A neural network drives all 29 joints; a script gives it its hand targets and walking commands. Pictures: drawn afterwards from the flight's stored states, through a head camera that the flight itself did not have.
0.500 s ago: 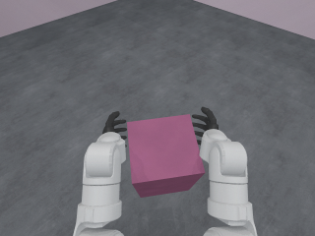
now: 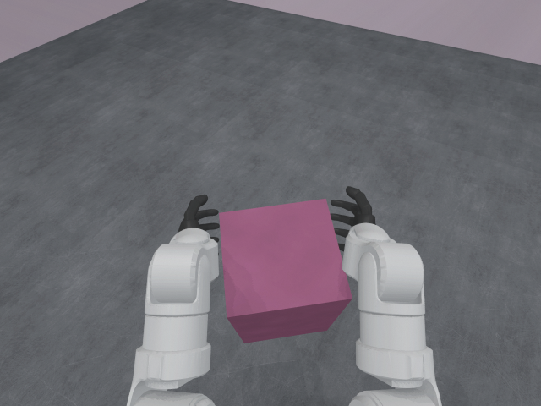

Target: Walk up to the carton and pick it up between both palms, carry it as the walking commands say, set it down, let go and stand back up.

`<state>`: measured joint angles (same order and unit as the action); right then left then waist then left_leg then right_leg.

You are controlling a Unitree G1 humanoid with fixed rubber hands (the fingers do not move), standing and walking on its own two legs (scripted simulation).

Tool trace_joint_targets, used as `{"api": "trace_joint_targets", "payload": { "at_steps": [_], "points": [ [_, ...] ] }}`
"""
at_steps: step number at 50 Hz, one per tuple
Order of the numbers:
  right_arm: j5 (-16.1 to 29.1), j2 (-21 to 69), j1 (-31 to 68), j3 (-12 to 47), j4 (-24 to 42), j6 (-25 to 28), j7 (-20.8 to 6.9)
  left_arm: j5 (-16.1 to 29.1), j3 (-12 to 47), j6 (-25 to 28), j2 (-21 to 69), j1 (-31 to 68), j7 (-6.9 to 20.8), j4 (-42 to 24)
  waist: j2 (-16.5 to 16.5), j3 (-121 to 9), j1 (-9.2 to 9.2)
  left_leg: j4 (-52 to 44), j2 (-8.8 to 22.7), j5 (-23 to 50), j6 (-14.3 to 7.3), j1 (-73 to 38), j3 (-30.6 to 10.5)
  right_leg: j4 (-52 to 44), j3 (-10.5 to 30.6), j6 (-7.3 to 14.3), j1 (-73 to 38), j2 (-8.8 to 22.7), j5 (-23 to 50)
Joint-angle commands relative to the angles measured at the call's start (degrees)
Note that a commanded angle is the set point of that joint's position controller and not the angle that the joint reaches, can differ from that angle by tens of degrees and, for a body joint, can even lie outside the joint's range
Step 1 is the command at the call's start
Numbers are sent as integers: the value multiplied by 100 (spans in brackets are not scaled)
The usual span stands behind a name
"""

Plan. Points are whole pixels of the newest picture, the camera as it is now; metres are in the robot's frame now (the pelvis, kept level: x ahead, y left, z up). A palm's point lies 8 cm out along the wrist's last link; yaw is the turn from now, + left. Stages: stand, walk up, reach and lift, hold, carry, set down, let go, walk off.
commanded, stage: carry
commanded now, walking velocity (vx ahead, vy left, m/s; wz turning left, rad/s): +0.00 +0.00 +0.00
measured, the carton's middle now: (280, 279) +0.31 +0.00 +0.00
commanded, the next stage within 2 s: none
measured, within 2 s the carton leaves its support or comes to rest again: neither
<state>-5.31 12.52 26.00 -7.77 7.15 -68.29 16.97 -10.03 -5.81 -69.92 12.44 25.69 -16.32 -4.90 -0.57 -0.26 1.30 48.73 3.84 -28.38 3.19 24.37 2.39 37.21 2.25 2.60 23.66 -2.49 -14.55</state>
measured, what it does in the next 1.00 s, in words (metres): steps on the spot: left foot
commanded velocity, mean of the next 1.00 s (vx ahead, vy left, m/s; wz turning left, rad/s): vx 0.00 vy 0.00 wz -0.43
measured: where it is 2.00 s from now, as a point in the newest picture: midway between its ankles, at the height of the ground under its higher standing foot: outside the picture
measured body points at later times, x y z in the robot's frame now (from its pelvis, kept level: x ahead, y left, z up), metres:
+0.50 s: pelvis -0.02 +0.02 +0.00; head -0.02 +0.02 +0.45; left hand +0.30 +0.14 +0.10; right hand +0.31 -0.10 +0.11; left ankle +0.00 +0.15 -0.72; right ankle +0.05 -0.09 -0.72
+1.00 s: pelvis -0.01 +0.02 +0.00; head +0.01 +0.02 +0.45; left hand +0.33 +0.11 +0.09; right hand +0.31 -0.13 +0.10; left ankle +0.00 +0.15 -0.72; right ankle +0.05 -0.09 -0.72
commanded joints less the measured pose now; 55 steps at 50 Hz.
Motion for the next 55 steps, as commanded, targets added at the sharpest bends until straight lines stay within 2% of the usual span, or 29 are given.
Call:
{"api": "trace_joint_targets", "payload": {
  "at_steps": [1, 3, 4, 5, 6, 7, 8, 10, 12, 14, 17, 20, 23, 27, 31, 32, 33, 37, 38, 40, 41, 43, 44, 45, 47, 49, 52, 54, 55],
  "points": [
    [1693, 6054, 2364, 2690, 319, -34, -1088, 2063, 2182, 233, 5661, 2337, 969, -922, 1591, -2488, 27, -1017, -492, 635, -22, -928, 165, -1646, 1661, 396, -954, 1399, 1206],
    [1570, 5972, 1908, 2527, 198, -41, -1115, 2072, 2269, 224, 5682, 2052, 971, -804, 1290, -2497, -32, -2230, -260, 1178, -71, -1678, 247, -1346, 1237, 202, -885, 1074, 1291],
    [1510, 5985, 1852, 2371, -54, -48, -1134, 2171, 2336, 244, 5702, 2322, 974, -924, 803, -2471, -23, -2222, 31, 1268, -88, -2088, 70, -1220, 1067, 142, -522, 953, 1081],
    [1435, 5974, 1660, 2268, -114, -6, -1124, 2220, 2500, 223, 5832, 2404, 953, -987, -255, -2448, -19, -2362, 555, 1559, -252, -2195, -379, -920, 651, -30, -171, 662, 367],
    [1575, 6065, 2134, 2312, -63, -2, -1170, 2222, 2460, 193, 5874, 2730, 983, -972, -883, -2326, 7, -2463, 991, 1731, -494, -1894, -763, -612, 266, -109, -177, 344, 86],
    [1435, 5860, 1709, 2228, -185, -19, -1164, 2135, 2470, 168, 5772, 2409, 984, -801, -918, -2319, 29, -2482, 1190, 2019, -573, -1605, -730, -411, -23, -111, -377, 373, 219],
    [1422, 5948, 1866, 2256, -369, -55, -1170, 2139, 2401, 164, 5742, 2570, 1001, -689, -527, -2346, 20, -2258, 1103, 1839, -583, -1388, -581, -558, 28, -99, -592, 439, 317],
    [1415, 5982, 2027, 2351, -172, -10, -1139, 2154, 2372, 193, 5752, 2684, 1019, -704, 469, -2305, -45, -1606, 438, 677, -306, -1004, -29, -1382, 820, -121, -832, 869, 540],
    [1449, 5859, 2032, 2400, -134, -17, -1147, 2125, 2284, 210, 5635, 2576, 990, -689, 882, -2365, -87, -1279, 31, 672, -155, -1164, 113, -1748, 1382, -37, -651, 1133, 74],
    [1532, 5970, 2454, 2455, 93, -4, -1171, 2205, 2330, 182, 5893, 2761, 1027, -644, 787, -2127, -79, -1397, 28, 833, -170, -1210, 50, -1825, 1373, -9, -336, 1111, -197],
    [1437, 5910, 2005, 2309, -181, -23, -1160, 2160, 2364, 180, 5788, 2607, 995, -662, 225, -2118, -69, -1625, 261, 1085, -199, -1400, 40, -1439, 981, -86, -174, 908, 411],
    [1451, 5972, 2069, 2438, 5, 4, -1102, 2218, 2375, 190, 5762, 2777, 1016, -826, 1063, -2145, -103, -1195, 148, 736, -42, -1239, 217, -1699, 1529, -92, -366, 1130, 658],
    [1582, 6014, 2385, 2519, 107, 44, -1152, 2142, 2349, 191, 5772, 2702, 1015, -782, 631, -2240, -86, -1563, 249, 955, -152, -1665, 120, -1403, 1340, -36, -182, 917, 943],
    [1539, 5989, 2061, 2489, 45, 29, -1154, 2178, 2478, 199, 5777, 2685, 990, -977, -117, -2369, -74, -1722, 1129, 1745, -421, -2048, -103, -537, 680, -172, 237, 573, 732],
    [1529, 5997, 2006, 2444, -50, -13, -1134, 2164, 2516, 172, 5671, 2897, 985, -1014, 77, -2163, -99, -1376, 1161, 1740, -353, -1932, 223, -598, 893, -220, 339, 561, 1052],
    [1477, 5976, 1992, 2404, -104, -24, -1126, 2193, 2517, 154, 5699, 2906, 988, -941, 204, -1975, -82, -1396, 1065, 1270, -350, -1741, 265, -781, 1042, -212, 458, 504, 610],
    [1435, 5963, 2007, 2340, 52, -18, -1097, 2282, 2670, 133, 5825, 3079, 980, -1103, -72, -1823, -105, -1662, 1085, 858, -333, -1680, 143, -817, 1085, -165, 639, 452, 240],
    [1597, 6049, 2179, 2457, 137, 18, -1128, 2220, 2587, 152, 5802, 3028, 959, -1145, 90, -2302, -105, -1341, 1266, 1564, -372, -1979, 200, -659, 1072, -196, 354, 468, 787],
    [1621, 6099, 2277, 2518, 283, 28, -1126, 2272, 2592, 167, 5833, 3115, 972, -1246, 95, -2406, -92, -1235, 1209, 1873, -330, -1946, 308, -667, 1002, -231, 113, 469, 1143],
    [1679, 6007, 2319, 2586, 377, 38, -1121, 2204, 2555, 182, 5663, 3061, 954, -1243, 691, -2286, -64, -830, 736, 842, -110, -1547, 614, -1333, 1774, -203, -130, 696, 1531],
    [1623, 5966, 2196, 2506, 341, 28, -1097, 2234, 2581, 149, 5772, 2918, 951, -1101, 607, -2262, -75, -938, 545, 576, -34, -1608, 550, -1329, 2069, -104, -125, 755, 1961],
    [1614, 5956, 2226, 2561, 345, 0, -1100, 2216, 2531, 135, 5689, 2877, 948, -1106, 923, -2189, -75, -1060, 445, 335, -15, -1722, 586, -1516, 2069, -153, 13, 668, 1730],
    [1638, 6009, 2192, 2503, 177, -26, -1114, 2231, 2526, 152, 5636, 3005, 929, -1197, 853, -2274, -84, -1506, 399, 422, -82, -2067, 538, -1532, 1892, -184, 288, 494, 1068],
    [1643, 6034, 2390, 2536, 543, 41, -1108, 2285, 2624, 172, 5893, 2961, 946, -1194, 546, -2345, -86, -1643, 685, 930, -153, -2352, 394, -1088, 1702, -134, 455, 448, 1313],
    [1753, 6046, 2411, 2541, 484, 81, -1137, 2254, 2620, 176, 5842, 2925, 940, -1278, -588, -2382, -70, -1688, 1704, 2435, -484, -2821, -64, -67, 878, -345, 1035, 90, 801],
    [1590, 5983, 1938, 2469, 189, 17, -1134, 2221, 2640, 140, 5774, 2835, 937, -1212, -915, -2418, -67, -1650, 2296, 3318, -858, -2643, 78, 1078, 275, -385, 1071, -16, -701],
    [1456, 6007, 1894, 2456, 385, 40, -1061, 2316, 2738, 105, 5948, 2768, 996, -1110, -1054, -2207, -73, -1515, 2287, 3360, -704, -2042, 364, 877, -195, -321, 672, 175, -735],
    [1507, 6030, 2197, 2522, 292, -6, -1056, 2245, 2559, 93, 5843, 2880, 995, -988, -290, -2149, 35, -881, 2027, 3263, -505, -1614, 653, 155, 89, -182, 56, 227, -142],
    [1506, 5935, 2066, 2493, 97, -42, -1040, 2212, 2468, 78, 5696, 2777, 991, -856, 7, -2153, 105, -276, 1640, 2136, -188, -916, 857, -453, 766, -129, -607, 384, 602]
  ]
}}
